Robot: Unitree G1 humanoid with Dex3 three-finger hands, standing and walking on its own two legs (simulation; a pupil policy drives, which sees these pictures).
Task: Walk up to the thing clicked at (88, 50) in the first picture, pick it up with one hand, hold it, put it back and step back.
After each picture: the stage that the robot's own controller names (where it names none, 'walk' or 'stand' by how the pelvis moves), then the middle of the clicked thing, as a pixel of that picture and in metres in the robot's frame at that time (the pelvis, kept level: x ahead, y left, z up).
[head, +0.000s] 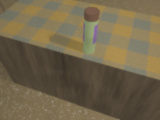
stand; (90, 32) +0.66 -0.02 -0.02
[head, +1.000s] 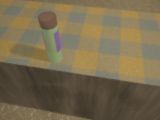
walk; (52, 40) +0.55 +0.17 +0.00
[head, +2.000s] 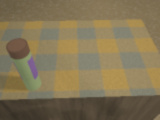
stand; (26, 67) +0.42 +0.24 +0.00
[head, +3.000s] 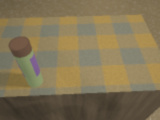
stand; (28, 65) +0.43 +0.23 -0.02
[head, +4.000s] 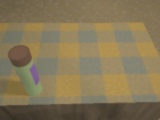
stand; (28, 73) +0.40 +0.23 -0.02
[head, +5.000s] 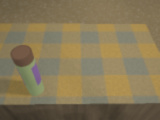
stand; (30, 73) +0.40 +0.22 -0.02
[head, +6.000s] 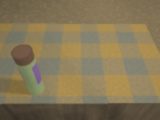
stand; (30, 72) +0.41 +0.22 -0.02
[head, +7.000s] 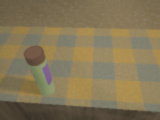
rise first; (41, 73) +0.41 +0.21 -0.02
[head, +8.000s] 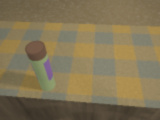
go down; (42, 68) +0.42 +0.21 -0.01
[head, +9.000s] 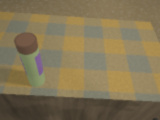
go down; (32, 63) +0.44 +0.19 +0.00
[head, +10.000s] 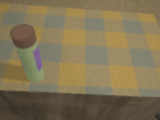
go down; (30, 57) +0.43 +0.19 +0.03
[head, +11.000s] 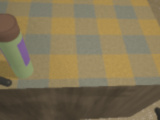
close in; (15, 51) +0.42 +0.20 +0.05
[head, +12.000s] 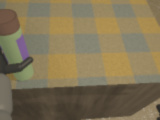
close; (15, 50) +0.43 +0.20 +0.06
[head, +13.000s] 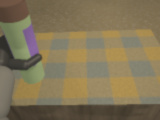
lift; (23, 45) +0.34 +0.17 +0.23
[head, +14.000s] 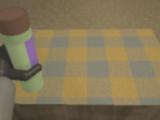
hold; (23, 56) +0.33 +0.18 +0.20
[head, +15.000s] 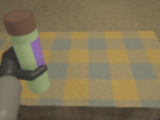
hold; (30, 57) +0.34 +0.16 +0.19
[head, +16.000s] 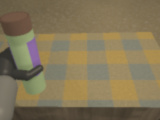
crouch; (26, 57) +0.34 +0.17 +0.19
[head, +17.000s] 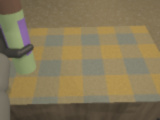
crouch; (17, 38) +0.42 +0.20 +0.19
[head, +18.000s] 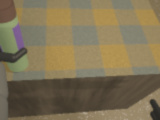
lower; (10, 40) +0.46 +0.20 +0.07
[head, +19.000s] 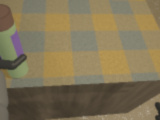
lower; (9, 47) +0.44 +0.20 +0.07
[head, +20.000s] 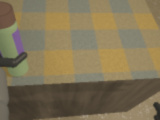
lower; (10, 45) +0.44 +0.20 +0.07
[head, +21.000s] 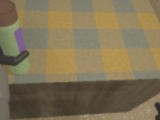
lower; (12, 43) +0.45 +0.20 +0.07
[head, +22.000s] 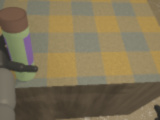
open; (20, 49) +0.43 +0.18 +0.06
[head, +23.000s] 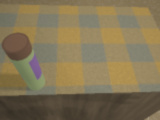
sink last; (28, 66) +0.39 +0.18 +0.04
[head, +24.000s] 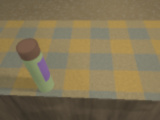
stand; (38, 68) +0.40 +0.20 +0.04
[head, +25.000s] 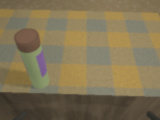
stand; (34, 62) +0.40 +0.19 +0.05
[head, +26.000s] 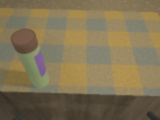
stand; (33, 62) +0.40 +0.19 +0.05
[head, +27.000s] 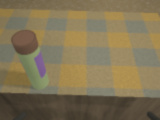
stand; (33, 63) +0.40 +0.19 +0.05
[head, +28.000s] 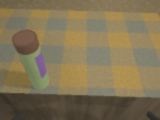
stand; (34, 63) +0.40 +0.19 +0.05
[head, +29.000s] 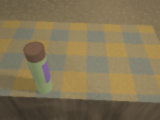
stand; (40, 70) +0.41 +0.19 -0.01
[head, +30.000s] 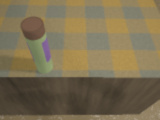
walk; (39, 49) +0.46 +0.17 +0.02
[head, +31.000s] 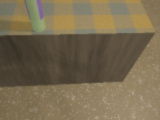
walk; (34, 7) +0.69 +0.25 +0.00
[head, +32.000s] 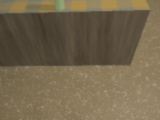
stand; out of the picture +1.05 +0.23 +0.00
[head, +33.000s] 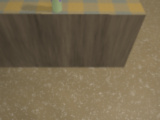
stand; out of the picture +1.03 +0.21 -0.01
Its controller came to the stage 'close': yes
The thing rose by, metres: 0.21
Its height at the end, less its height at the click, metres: +0.00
